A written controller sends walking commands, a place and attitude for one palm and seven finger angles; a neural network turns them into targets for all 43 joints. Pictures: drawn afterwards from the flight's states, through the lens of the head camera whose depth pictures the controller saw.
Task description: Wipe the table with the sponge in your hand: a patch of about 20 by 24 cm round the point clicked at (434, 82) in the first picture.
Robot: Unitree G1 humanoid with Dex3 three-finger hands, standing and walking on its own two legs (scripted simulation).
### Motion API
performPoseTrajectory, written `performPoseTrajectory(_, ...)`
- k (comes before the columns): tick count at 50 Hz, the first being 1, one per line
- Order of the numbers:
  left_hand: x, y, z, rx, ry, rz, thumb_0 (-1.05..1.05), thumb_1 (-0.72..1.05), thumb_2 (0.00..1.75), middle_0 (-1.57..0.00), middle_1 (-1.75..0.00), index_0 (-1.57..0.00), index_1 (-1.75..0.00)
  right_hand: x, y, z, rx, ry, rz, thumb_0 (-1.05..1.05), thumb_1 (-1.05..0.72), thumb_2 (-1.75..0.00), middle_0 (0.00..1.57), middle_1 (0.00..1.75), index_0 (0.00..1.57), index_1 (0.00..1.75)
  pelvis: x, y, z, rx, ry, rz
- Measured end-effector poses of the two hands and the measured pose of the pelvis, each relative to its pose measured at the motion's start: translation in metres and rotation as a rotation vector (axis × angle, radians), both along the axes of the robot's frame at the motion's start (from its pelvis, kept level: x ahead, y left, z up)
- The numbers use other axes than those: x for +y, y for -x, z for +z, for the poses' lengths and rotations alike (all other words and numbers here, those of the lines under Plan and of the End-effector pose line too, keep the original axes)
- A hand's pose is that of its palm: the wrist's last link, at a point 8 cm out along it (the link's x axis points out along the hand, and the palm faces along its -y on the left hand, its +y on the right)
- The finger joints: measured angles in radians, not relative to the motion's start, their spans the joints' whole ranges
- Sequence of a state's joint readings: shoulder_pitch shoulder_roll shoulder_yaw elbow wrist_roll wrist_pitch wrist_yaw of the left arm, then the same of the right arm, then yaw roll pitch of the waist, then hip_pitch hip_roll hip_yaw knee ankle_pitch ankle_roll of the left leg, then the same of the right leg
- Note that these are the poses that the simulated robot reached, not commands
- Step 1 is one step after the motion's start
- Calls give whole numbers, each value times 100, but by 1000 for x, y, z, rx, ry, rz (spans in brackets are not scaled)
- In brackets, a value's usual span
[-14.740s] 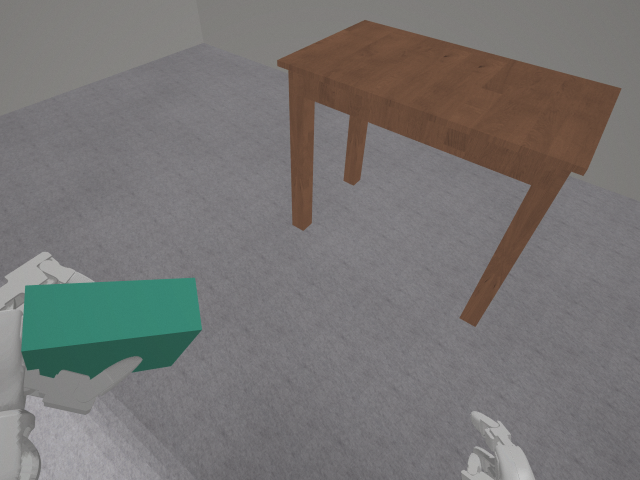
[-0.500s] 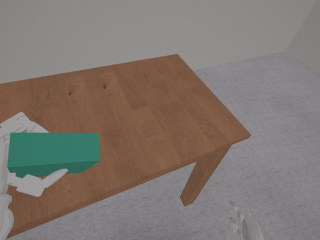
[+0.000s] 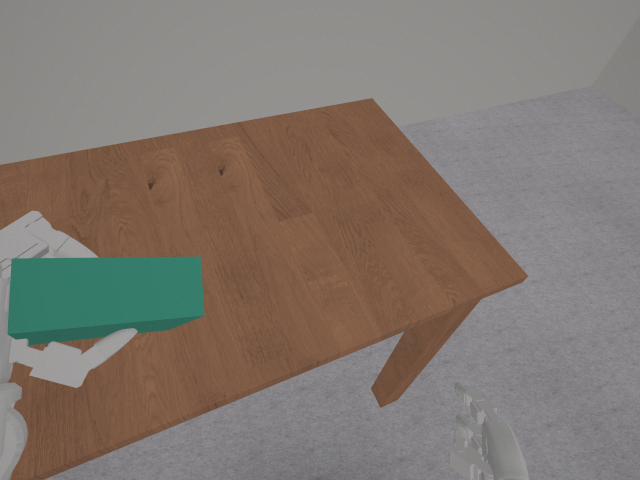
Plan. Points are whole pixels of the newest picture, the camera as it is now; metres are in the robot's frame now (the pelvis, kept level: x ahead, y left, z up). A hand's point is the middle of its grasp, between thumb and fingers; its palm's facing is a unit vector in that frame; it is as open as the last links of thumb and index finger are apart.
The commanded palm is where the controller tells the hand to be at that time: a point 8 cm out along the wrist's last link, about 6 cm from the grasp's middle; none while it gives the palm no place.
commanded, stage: come to a stop and stand still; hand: left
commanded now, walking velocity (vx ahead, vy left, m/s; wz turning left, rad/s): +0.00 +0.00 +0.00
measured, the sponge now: (136, 301) +0.24 +0.21 +0.14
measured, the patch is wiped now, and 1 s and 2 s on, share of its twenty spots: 0.00 0.00 0.00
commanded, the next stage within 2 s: look again from close up in 0.32 s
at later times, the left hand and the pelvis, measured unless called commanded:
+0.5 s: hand (87, 311) +0.22 +0.23 +0.16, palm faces +0.38 -0.84 -0.38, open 9.4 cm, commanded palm +0.16 +0.27 +0.17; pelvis +0.00 -0.01 +0.00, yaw +0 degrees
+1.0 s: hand (97, 318) +0.22 +0.23 +0.15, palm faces +0.38 -0.84 -0.37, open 9.4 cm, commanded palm +0.16 +0.25 +0.17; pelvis +0.00 -0.03 +0.00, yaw +0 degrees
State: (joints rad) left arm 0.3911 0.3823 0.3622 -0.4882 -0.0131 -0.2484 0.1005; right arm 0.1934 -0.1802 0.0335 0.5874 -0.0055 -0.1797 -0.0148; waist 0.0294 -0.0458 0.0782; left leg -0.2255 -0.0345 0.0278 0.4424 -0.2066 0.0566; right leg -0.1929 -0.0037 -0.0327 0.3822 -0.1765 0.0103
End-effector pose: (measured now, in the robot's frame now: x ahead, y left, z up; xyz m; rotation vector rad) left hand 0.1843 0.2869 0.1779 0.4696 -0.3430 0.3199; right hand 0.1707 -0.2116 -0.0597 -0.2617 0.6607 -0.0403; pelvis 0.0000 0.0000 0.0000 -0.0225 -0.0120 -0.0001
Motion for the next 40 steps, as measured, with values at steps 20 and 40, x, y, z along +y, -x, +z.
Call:
performPoseTrajectory(20,-14,3,-1,51,27,18,-1,-43,102,-82,-136,-81,-135,-19,-13,2,-8,4,-34,1,-91,-90,20,30,20,30,-12,-7,1,1,-2,3)
performPoseTrajectory(40,-23,10,-4,83,26,21,-1,-43,102,-82,-136,-81,-135,-32,8,-5,26,3,-60,1,-90,-90,20,30,20,30,-20,1,2,5,-3,5)
